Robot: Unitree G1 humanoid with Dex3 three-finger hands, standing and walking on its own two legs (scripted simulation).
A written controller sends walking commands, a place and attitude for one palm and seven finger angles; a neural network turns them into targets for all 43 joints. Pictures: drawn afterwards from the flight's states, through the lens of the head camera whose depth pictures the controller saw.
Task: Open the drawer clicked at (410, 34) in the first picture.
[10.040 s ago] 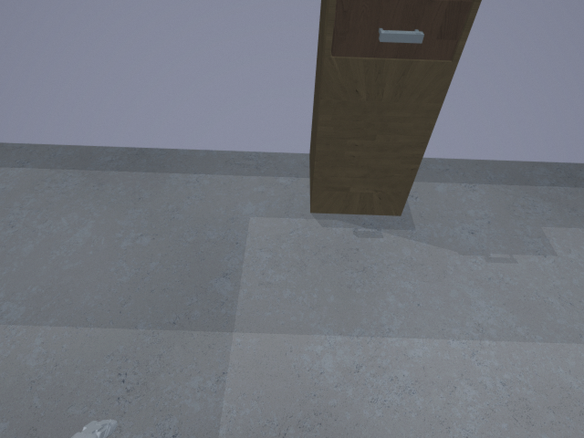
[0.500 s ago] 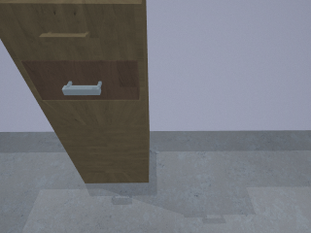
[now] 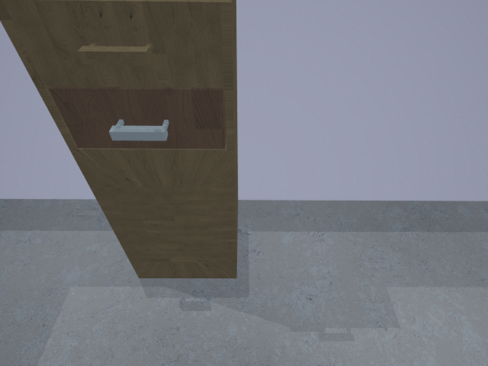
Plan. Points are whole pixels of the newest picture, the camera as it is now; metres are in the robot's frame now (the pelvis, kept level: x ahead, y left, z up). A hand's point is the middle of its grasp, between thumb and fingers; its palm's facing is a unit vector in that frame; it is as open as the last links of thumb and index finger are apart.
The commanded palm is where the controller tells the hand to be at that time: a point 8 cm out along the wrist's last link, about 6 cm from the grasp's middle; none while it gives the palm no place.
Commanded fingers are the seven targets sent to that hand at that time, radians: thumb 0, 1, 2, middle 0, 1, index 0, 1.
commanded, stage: shuffle to correct the standing spot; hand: left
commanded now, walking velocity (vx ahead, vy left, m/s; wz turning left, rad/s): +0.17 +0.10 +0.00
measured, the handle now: (141, 128) +0.60 +0.29 +0.06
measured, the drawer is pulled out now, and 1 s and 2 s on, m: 0.00 0.00 0.00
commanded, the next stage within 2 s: come to a stop and stand still in 0.42 s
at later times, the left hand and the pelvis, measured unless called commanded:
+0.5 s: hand out of the picture +0.10 +0.21 -0.18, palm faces -0.01 -0.98 -0.19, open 7.3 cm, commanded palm none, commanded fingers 0.00 0.90 0.90 -0.20 -0.30 -0.20 -0.30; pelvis +0.08 +0.03 -0.01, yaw -1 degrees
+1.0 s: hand out of the picture +0.14 +0.25 -0.19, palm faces +0.10 -0.97 -0.21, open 7.3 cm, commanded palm none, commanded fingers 0.00 0.90 0.90 -0.20 -0.30 -0.20 -0.30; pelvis +0.13 +0.07 -0.01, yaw +2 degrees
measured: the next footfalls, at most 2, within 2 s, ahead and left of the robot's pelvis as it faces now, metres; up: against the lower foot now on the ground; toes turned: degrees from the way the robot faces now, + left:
right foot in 0.52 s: +0.16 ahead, -0.08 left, +0.00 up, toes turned -8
left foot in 0.80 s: +0.21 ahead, +0.19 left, +0.00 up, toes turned +9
